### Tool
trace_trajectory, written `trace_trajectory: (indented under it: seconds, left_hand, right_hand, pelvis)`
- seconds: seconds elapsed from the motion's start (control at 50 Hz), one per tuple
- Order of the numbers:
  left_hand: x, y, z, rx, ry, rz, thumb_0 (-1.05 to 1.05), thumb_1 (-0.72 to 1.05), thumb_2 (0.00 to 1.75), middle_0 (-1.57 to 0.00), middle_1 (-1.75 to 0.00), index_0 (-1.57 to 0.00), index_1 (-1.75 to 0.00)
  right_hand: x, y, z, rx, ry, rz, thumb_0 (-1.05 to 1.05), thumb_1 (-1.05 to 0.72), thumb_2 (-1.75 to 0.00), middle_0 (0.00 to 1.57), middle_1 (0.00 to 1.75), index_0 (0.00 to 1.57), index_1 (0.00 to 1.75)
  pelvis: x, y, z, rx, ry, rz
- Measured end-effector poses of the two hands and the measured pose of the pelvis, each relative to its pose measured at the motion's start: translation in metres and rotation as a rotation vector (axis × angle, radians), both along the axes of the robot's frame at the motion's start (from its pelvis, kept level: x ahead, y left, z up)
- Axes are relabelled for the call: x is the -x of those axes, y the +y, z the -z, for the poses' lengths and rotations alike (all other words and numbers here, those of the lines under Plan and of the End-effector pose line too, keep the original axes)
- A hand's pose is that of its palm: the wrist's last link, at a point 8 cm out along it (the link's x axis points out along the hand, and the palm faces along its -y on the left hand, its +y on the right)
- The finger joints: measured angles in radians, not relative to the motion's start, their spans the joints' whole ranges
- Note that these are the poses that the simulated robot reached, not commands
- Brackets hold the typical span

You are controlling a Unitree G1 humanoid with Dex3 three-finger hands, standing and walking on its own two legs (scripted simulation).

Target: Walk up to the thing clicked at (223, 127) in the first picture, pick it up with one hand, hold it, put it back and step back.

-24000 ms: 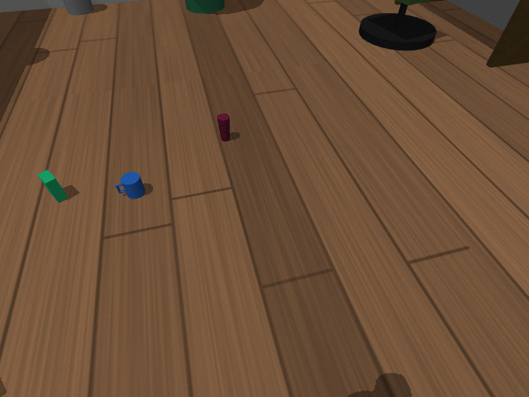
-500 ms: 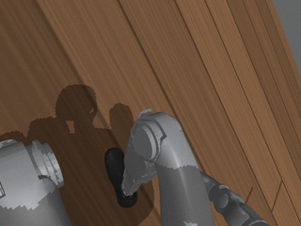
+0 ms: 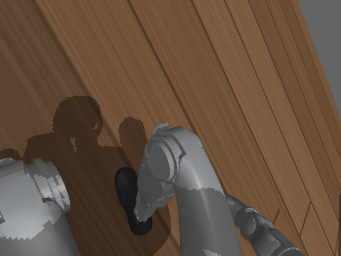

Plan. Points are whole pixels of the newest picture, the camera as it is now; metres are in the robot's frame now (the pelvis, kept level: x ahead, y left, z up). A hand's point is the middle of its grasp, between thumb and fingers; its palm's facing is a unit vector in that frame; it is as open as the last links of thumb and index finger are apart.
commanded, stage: open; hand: left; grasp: from the side
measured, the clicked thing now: out of the picture +0.45 +0.29 -0.21
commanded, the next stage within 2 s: withdraw in 0.10 s
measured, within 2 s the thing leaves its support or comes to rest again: neither
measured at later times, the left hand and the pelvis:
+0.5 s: hand out of the picture +0.45 +0.33 -0.15, palm faces +0.45 -0.89 +0.00, open 17.3 cm; pelvis +0.00 +0.00 +0.00, yaw +0 degrees
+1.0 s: hand out of the picture +0.37 +0.41 -0.02, palm faces +0.36 -0.85 -0.39, open 17.3 cm; pelvis +0.01 -0.01 +0.06, yaw +7 degrees
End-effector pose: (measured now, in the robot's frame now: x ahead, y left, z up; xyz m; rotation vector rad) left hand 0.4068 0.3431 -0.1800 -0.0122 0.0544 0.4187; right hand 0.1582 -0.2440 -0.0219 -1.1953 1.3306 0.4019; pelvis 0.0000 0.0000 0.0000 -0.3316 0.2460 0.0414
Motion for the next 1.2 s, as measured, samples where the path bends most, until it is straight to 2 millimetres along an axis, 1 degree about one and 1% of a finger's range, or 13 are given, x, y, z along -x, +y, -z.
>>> trace_trajectory:
  seconds: [0.12, 0.34, 0.4, 0.46, 0.58, 0.7, 0.82, 0.92, 1.0, 1.04, 1.1, 1.14, 1.2]
  left_hand:
    - [0.001, 0.0, -0.002, 0.003, 0.009, 0.006, -0.01, -0.47, 0.4, -0.61, -0.54, -0.61, -0.55]
    - [0.004, 0.0, -0.004, 0.005, 0.002, -0.01, -0.01, -0.55, 0.2, -0.31, -0.24, -0.31, -0.25]
    - [0.003, 0.005, -0.008, 0.0, -0.022, -0.026, -0.02, -0.57, 0.15, -0.23, -0.17, -0.23, -0.18]
    - [0.001, 0.016, -0.017, -0.014, -0.053, -0.045, -0.02, -0.59, 0.12, -0.17, -0.11, -0.16, -0.12]
    - [0.006, 0.048, -0.053, -0.074, -0.088, -0.021, -0.02, -0.6, 0.07, -0.1, -0.05, -0.1, -0.06]
    - [0.023, 0.062, -0.084, -0.068, -0.04, 0.04, -0.02, -0.61, 0.05, -0.07, -0.04, -0.07, -0.05]
    - [0.035, 0.072, -0.103, -0.127, 0.148, 0.075, -0.02, -0.59, 0.06, -0.08, -0.05, -0.07, -0.05]
    - [0.052, 0.092, -0.144, -0.22, 0.258, 0.032, -0.02, -0.57, 0.08, -0.09, -0.06, -0.08, -0.07]
    - [0.074, 0.104, -0.183, -0.282, 0.348, -0.02, -0.02, -0.53, 0.09, -0.08, -0.07, -0.08, -0.07]
    - [0.087, 0.103, -0.2, -0.302, 0.397, -0.033, -0.02, -0.51, 0.09, -0.08, -0.07, -0.08, -0.08]
    - [0.107, 0.091, -0.221, -0.312, 0.474, -0.034, -0.02, -0.49, 0.1, -0.08, -0.07, -0.07, -0.08]
    - [0.12, 0.078, -0.234, -0.308, 0.521, -0.028, -0.02, -0.49, 0.1, -0.07, -0.07, -0.07, -0.08]
    - [0.136, 0.057, -0.256, -0.293, 0.579, -0.016, -0.01, -0.49, 0.09, -0.07, -0.07, -0.07, -0.07]
  right_hand:
    - [0.001, 0.002, -0.002, -0.005, -0.014, 0.001, 0.0, -0.93, -0.9, 0.21, 0.3, 0.21, 0.3]
    - [0.004, 0.002, -0.002, -0.007, -0.012, -0.003, 0.0, -0.92, -0.9, 0.21, 0.3, 0.21, 0.3]
    - [0.005, 0.001, -0.002, -0.006, -0.014, 0.005, 0.0, -0.91, -0.9, 0.21, 0.3, 0.21, 0.3]
    - [0.006, -0.001, -0.002, -0.004, -0.02, 0.025, 0.0, -0.91, -0.9, 0.21, 0.3, 0.21, 0.3]
    - [0.007, -0.003, -0.001, -0.026, -0.052, 0.096, 0.0, -0.91, -0.9, 0.21, 0.3, 0.21, 0.3]
    - [-0.002, -0.003, 0.002, -0.094, -0.103, 0.156, 0.0, -0.91, -0.9, 0.21, 0.3, 0.21, 0.3]
    - [-0.011, -0.001, 0.005, -0.171, -0.174, 0.29, 0.0, -0.93, -0.91, 0.21, 0.3, 0.21, 0.3]
    - [-0.015, 0.002, 0.006, -0.241, -0.189, 0.394, 0.0, -0.95, -0.91, 0.21, 0.3, 0.21, 0.3]
    - [-0.018, 0.003, 0.007, -0.297, -0.195, 0.479, 0.0, -0.93, -0.91, 0.21, 0.3, 0.21, 0.3]
    - [-0.02, 0.004, 0.006, -0.324, -0.198, 0.519, 0.01, -0.92, -0.91, 0.21, 0.3, 0.21, 0.3]
    - [-0.028, 0.008, -0.002, -0.366, -0.207, 0.563, 0.01, -0.92, -0.9, 0.21, 0.3, 0.21, 0.3]
    - [-0.036, 0.011, -0.012, -0.392, -0.219, 0.579, 0.01, -0.91, -0.9, 0.21, 0.3, 0.21, 0.3]
    - [-0.051, 0.016, -0.035, -0.427, -0.254, 0.592, 0.01, -0.91, -0.9, 0.21, 0.3, 0.21, 0.3]
  pelvis:
    - [0.002, 0.001, -0.001, 0.002, -0.004, 0.001]
    - [0.003, 0.0, -0.001, 0.0, -0.012, 0.002]
    - [0.004, 0.0, -0.001, -0.003, -0.012, 0.002]
    - [0.003, 0.0, -0.001, -0.006, -0.008, 0.0]
    - [0.001, -0.001, -0.005, -0.019, 0.028, -0.009]
    - [0.0, -0.002, -0.013, -0.037, 0.078, -0.027]
    - [-0.001, -0.004, -0.024, -0.068, 0.138, -0.041]
    - [-0.005, -0.007, -0.04, -0.094, 0.207, -0.06]
    - [-0.008, -0.008, -0.056, -0.116, 0.265, -0.074]
    - [-0.009, -0.009, -0.066, -0.13, 0.29, -0.081]
    - [-0.011, -0.01, -0.086, -0.149, 0.321, -0.087]
    - [-0.012, -0.011, -0.103, -0.16, 0.336, -0.09]
    - [-0.016, -0.013, -0.13, -0.175, 0.35, -0.096]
